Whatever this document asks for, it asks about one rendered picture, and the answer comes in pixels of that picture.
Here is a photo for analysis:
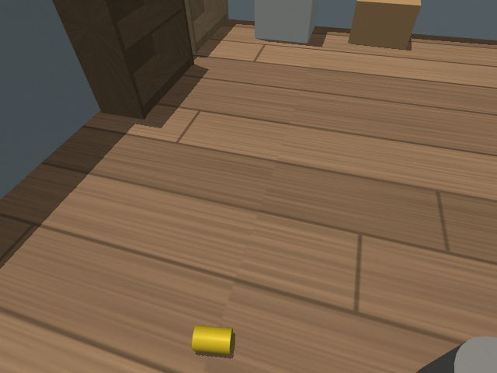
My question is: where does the bookshelf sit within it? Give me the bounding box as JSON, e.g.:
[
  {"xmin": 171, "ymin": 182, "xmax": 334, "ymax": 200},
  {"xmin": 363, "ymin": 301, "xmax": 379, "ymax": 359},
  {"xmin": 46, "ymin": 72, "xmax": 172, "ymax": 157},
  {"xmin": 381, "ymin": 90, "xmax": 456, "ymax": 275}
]
[
  {"xmin": 184, "ymin": 0, "xmax": 229, "ymax": 54},
  {"xmin": 52, "ymin": 0, "xmax": 194, "ymax": 120}
]

